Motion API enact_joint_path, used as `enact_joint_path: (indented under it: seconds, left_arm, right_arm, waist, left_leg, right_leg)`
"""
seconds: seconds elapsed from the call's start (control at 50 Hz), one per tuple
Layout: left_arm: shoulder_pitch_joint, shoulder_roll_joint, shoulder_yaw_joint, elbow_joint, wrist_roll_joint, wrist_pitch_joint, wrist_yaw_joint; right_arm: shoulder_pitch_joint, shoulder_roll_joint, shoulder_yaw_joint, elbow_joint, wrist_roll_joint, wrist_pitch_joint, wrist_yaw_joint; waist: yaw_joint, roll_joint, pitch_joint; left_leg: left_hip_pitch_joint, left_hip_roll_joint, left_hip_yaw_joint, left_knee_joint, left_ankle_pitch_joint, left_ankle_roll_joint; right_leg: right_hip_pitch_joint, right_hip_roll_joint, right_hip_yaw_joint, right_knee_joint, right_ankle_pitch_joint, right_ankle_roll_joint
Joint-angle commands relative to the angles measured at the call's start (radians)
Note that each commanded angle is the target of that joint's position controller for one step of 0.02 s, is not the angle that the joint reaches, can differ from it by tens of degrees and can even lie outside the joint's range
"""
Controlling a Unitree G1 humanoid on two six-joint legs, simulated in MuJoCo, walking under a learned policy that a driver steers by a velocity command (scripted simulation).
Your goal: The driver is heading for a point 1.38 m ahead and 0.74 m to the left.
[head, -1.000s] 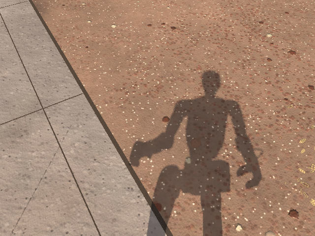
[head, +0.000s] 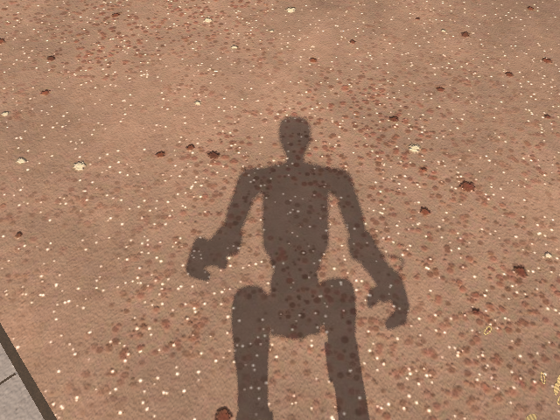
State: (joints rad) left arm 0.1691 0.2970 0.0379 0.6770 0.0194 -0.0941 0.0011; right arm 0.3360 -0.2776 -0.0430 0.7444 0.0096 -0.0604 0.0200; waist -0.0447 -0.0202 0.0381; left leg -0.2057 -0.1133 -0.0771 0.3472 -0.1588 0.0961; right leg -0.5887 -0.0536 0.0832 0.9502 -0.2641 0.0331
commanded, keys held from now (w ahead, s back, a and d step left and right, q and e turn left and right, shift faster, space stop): w+q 0.70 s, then q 0.30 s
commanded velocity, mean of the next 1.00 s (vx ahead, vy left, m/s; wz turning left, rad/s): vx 0.43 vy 0.00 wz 0.56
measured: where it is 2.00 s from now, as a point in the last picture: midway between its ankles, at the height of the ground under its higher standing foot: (211, 372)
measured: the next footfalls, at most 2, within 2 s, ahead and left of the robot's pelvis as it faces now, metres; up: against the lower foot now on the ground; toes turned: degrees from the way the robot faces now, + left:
right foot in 0.24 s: +0.33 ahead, -0.13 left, +0.00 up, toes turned +14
left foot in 0.76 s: +0.52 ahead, +0.21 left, +0.00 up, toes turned +30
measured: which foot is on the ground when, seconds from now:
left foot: down 0.00-0.26, up 0.28-0.74, down 0.76-1.00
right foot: up 0.00-0.22, down 0.24-0.76, up 0.78-1.00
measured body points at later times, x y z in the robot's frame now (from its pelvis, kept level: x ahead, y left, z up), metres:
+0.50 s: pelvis +0.28 -0.03 +0.00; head +0.31 -0.03 +0.45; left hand +0.27 +0.26 -0.11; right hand +0.51 -0.26 -0.10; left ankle +0.29 +0.13 -0.67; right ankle +0.29 -0.14 -0.75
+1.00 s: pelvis +0.48 +0.11 -0.01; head +0.53 +0.16 +0.44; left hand +0.47 +0.44 -0.11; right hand +0.76 -0.05 -0.10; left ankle +0.48 +0.19 -0.75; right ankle +0.63 -0.01 -0.67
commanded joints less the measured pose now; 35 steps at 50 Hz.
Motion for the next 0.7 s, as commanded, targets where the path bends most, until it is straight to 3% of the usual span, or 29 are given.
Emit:
enact_joint_path:
  seconds: [0.02,0.08,0.14,0.18,0.22,0.24,0.26,0.28,0.3,0.32,0.34,0.36,0.4,0.46,0.58,0.66,0.7]
  left_arm:
    - [-0.055,0.058,0.014,-0.071,0.001,-0.008,0.005]
    - [-0.159,0.044,0.008,-0.086,-0.01,-0.018,-0.006]
    - [-0.219,0.065,0.016,-0.1,-0.022,-0.029,-0.017]
    - [-0.217,0.089,0.027,-0.099,-0.026,-0.037,-0.02]
    - [-0.117,0.121,0.047,-0.073,-0.028,-0.045,-0.015]
    - [-0.009,0.154,0.062,-0.055,-0.016,-0.048,-0.008]
    - [0.153,0.211,0.078,-0.04,-0.006,-0.044,0.002]
    - [0.198,0.256,0.09,-0.001,-0.007,-0.027,-0.006]
    - [0.162,0.154,0.069,-0.02,-0.026,-0.022,-0.01]
    - [0.124,0.106,0.056,-0.024,-0.026,-0.018,-0.006]
    - [0.083,0.096,0.049,-0.023,-0.017,-0.015,-0.007]
    - [0.06,0.077,0.044,-0.013,-0.014,-0.012,-0.007]
    - [0.045,0.066,0.04,0.003,-0.007,-0.017,-0.005]
    - [0.046,0.097,0.052,0.033,-0.016,-0.025,-0.005]
    - [0.066,0.152,0.062,0.076,-0.021,-0.012,-0.001]
    - [0.12,0.188,0.072,0.112,-0.041,0.008,0.001]
    - [0.119,0.217,0.081,0.115,-0.049,0.02,0.006]
  right_arm:
    - [-0.024,-0.183,-0.052,-0.069,0.01,-0.009,-0.024]
    - [0.028,-0.185,-0.055,-0.049,0.016,0.007,-0.036]
    - [0.072,-0.178,-0.056,-0.034,0.022,0.02,-0.041]
    - [0.069,-0.177,-0.058,-0.034,0.022,0.028,-0.045]
    - [0.038,-0.167,-0.058,-0.044,0.018,0.033,-0.045]
    - [0.025,-0.132,-0.045,-0.057,0.012,0.031,-0.04]
    - [0.038,-0.074,-0.024,-0.08,-0.009,0.027,-0.038]
    - [0.179,-0.034,-0.009,-0.109,0.022,0.02,-0.036]
    - [0.157,-0.14,-0.028,-0.076,0.032,0.021,-0.039]
    - [0.05,-0.182,-0.042,-0.087,0.025,0.026,-0.038]
    - [0.003,-0.17,-0.044,-0.096,0.016,0.029,-0.039]
    - [-0.031,-0.158,-0.046,-0.109,0.007,0.028,-0.034]
    - [-0.026,-0.118,-0.043,-0.121,0.02,0.035,-0.021]
    - [-0.076,-0.08,-0.032,-0.153,0.015,0.044,-0.014]
    - [-0.222,-0.056,-0.015,-0.192,0.013,0.024,0.016]
    - [-0.313,-0.068,-0.018,-0.24,0.016,0.025,0.036]
    - [-0.288,-0.098,-0.033,-0.25,0.01,0.03,0.04]
  waist:
    - [0.015,0.085,-0.037]
    - [-0.023,0.102,-0.038]
    - [-0.036,0.109,-0.036]
    - [-0.02,0.128,-0.035]
    - [0.042,0.149,-0.066]
    - [0.098,0.129,-0.156]
    - [0.152,0.006,-0.308]
    - [0.078,-0.329,-0.385]
    - [0.101,-0.193,-0.281]
    - [0.124,-0.104,-0.158]
    - [0.108,-0.041,-0.092]
    - [0.094,-0.041,-0.044]
    - [0.066,-0.089,-0.029]
    - [0.06,-0.069,-0.006]
    - [0.106,-0.027,0.013]
    - [0.121,-0.031,0.034]
    - [0.084,-0.058,0.0]
  left_leg:
    - [-0.004,0.224,-0.219,-0.133,0.237,0.153]
    - [-0.04,0.195,-0.208,-0.11,0.193,0.111]
    - [0.023,0.219,-0.28,-0.059,0.131,0.096]
    - [0.08,0.241,-0.34,-0.013,0.121,0.084]
    - [0.08,0.228,-0.352,0.076,0.193,0.057]
    - [0.03,0.181,-0.31,0.224,0.212,0.027]
    - [-0.107,0.106,-0.213,0.502,-0.001,-0.01]
    - [-0.445,0.008,-0.106,0.772,-0.45,-0.058]
    - [-0.548,0.098,-0.12,0.885,-0.408,-0.071]
    - [-0.568,0.125,-0.095,0.907,-0.311,-0.081]
    - [-0.541,0.156,-0.07,0.892,-0.239,-0.092]
    - [-0.532,0.18,-0.064,0.856,-0.196,-0.098]
    - [-0.478,0.213,-0.042,0.822,-0.159,-0.103]
    - [-0.512,0.233,-0.022,0.741,-0.108,-0.121]
    - [-0.462,0.217,0.044,0.424,0.174,-0.105]
    - [-0.446,0.19,0.094,0.309,0.126,-0.06]
    - [-0.36,0.136,0.144,0.287,0.025,-0.02]
  right_leg:
    - [-0.007,0.015,-0.015,-0.185,0.165,0.038]
    - [0.09,0.062,-0.023,-0.356,0.333,0.043]
    - [0.12,0.081,0.003,-0.444,0.329,0.029]
    - [0.147,0.08,0.02,-0.488,0.267,0.008]
    - [0.29,0.074,0.003,-0.544,0.231,-0.036]
    - [0.484,0.01,0.038,-0.538,0.223,-0.082]
    - [0.748,-0.17,0.223,-0.513,0.155,-0.146]
    - [0.981,-0.36,0.658,-0.595,-0.067,-0.295]
    - [0.905,-0.349,0.667,-0.633,-0.239,-0.268]
    - [0.785,-0.3,0.503,-0.648,-0.182,-0.227]
    - [0.675,-0.258,0.386,-0.669,-0.041,-0.211]
    - [0.602,-0.225,0.306,-0.692,0.055,-0.209]
    - [0.516,-0.188,0.19,-0.74,0.135,-0.205]
    - [0.485,-0.197,0.088,-0.79,0.229,-0.234]
    - [0.52,-0.169,-0.122,-0.793,0.373,-0.201]
    - [0.626,-0.207,-0.178,-0.748,0.464,-0.171]
    - [0.669,-0.213,-0.218,-0.641,0.749,-0.149]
